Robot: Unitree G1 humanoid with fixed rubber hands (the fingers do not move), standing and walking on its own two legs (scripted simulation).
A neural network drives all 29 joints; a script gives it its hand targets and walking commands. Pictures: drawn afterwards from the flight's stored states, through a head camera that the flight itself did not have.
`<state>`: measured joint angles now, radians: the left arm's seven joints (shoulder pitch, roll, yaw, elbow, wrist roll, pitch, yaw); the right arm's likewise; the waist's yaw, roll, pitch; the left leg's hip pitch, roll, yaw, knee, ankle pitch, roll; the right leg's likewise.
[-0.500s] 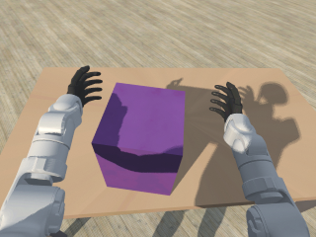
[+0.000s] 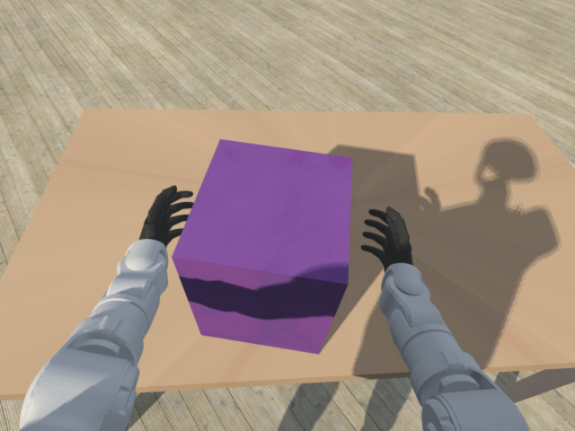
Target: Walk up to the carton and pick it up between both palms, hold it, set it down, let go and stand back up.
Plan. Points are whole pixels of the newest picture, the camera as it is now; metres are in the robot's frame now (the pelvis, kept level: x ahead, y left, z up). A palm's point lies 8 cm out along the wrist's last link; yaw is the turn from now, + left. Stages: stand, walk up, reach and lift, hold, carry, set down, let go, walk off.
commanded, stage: reach and lift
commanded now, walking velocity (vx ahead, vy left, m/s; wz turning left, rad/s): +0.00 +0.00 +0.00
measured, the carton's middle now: (271, 252) +0.40 -0.01 +0.00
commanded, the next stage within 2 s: none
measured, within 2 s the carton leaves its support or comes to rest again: neither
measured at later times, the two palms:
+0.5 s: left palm (175, 236) +0.42 +0.13 +0.03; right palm (387, 264) +0.36 -0.19 +0.01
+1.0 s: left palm (187, 243) +0.41 +0.11 +0.02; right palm (377, 271) +0.35 -0.17 +0.01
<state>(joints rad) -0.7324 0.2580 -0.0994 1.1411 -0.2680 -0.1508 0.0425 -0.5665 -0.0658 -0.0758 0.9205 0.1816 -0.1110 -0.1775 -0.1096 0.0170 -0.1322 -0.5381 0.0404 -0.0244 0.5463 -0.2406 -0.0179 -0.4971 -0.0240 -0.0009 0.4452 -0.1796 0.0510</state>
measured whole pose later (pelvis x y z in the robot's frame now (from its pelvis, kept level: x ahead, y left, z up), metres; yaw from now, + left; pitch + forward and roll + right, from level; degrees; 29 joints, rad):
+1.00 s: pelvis -0.01 +0.01 -0.01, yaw +1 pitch +17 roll -3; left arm -0.83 0.09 0.16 1.32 0.09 -0.37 0.07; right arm -0.62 0.09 -0.40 1.06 -0.16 -0.36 -0.20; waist -0.13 0.02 -0.16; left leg -0.66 0.03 -0.05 0.62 -0.25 -0.01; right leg -0.60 -0.03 -0.03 0.49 -0.18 0.05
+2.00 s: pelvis +0.01 +0.00 +0.01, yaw +1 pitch +14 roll -2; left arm -0.67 0.04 0.17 1.24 0.12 -0.40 0.05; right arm -0.41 0.10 -0.29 0.91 -0.14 -0.36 -0.22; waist -0.11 0.03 -0.14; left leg -0.50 0.04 -0.05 0.48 -0.22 -0.02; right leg -0.43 -0.02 -0.03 0.33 -0.14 0.05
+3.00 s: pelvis +0.00 +0.00 +0.01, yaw +0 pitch +16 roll -2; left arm -0.70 0.05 0.01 1.11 0.02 -0.29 0.14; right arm -0.49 0.01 -0.17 0.98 0.00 -0.37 -0.23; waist -0.08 0.01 -0.22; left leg -0.54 0.04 -0.04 0.43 -0.17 -0.02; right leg -0.45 -0.01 -0.01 0.24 -0.07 0.04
